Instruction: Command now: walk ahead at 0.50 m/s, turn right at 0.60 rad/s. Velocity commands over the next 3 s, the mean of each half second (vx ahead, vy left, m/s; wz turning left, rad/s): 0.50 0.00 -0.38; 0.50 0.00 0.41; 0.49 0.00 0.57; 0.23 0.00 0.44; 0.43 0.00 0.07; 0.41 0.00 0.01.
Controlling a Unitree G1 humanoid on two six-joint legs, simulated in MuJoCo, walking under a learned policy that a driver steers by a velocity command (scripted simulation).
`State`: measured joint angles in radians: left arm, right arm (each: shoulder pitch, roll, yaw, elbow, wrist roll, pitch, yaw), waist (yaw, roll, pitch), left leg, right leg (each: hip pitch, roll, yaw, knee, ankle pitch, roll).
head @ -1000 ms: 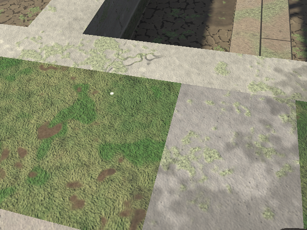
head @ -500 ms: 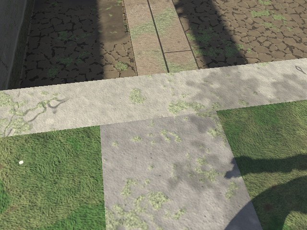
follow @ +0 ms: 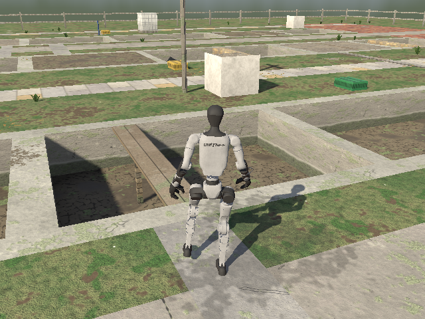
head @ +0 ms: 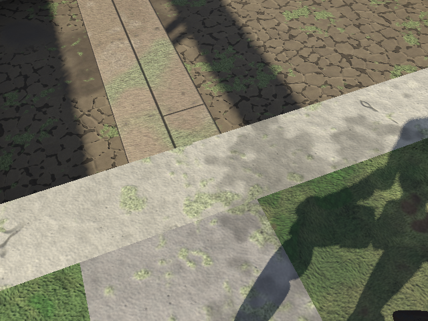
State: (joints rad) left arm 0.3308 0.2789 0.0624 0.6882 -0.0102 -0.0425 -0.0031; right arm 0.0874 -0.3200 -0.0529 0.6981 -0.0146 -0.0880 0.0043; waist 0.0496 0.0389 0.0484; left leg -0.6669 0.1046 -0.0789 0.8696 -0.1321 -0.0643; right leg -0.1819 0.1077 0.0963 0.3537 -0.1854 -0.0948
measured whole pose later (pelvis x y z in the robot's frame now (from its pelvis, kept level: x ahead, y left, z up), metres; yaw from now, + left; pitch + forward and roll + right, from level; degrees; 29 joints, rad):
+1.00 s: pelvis +0.52 -0.03 +0.00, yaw +6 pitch +1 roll -2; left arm 0.33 0.28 0.07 0.83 0.00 -0.09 0.00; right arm 0.16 -0.32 -0.07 0.68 0.02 -0.02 0.03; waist 0.08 0.05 0.02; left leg -0.70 0.10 -0.05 0.85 -0.05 -0.02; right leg -0.01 0.02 -0.16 0.25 -0.25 -0.02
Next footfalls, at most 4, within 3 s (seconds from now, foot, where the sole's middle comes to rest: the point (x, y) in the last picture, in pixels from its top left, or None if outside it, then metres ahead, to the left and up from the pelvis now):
0.20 left None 0.31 0.14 -0.78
0.66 right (294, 311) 0.49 -0.15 -0.78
1.16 left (208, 229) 0.76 0.13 -0.78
1.58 right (227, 171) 1.02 0.07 -0.78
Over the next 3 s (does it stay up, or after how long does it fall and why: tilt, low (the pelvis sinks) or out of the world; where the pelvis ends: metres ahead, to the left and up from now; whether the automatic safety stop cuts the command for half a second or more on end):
stays up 1.43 0.41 -0.03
